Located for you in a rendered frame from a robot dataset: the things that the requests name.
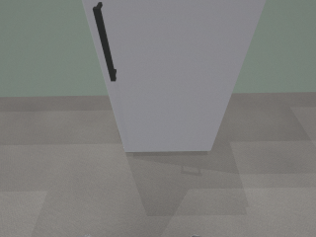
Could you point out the handle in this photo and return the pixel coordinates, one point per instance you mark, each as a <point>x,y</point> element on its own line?
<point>104,40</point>

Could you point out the fridge door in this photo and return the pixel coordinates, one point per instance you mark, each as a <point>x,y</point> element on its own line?
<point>177,64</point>

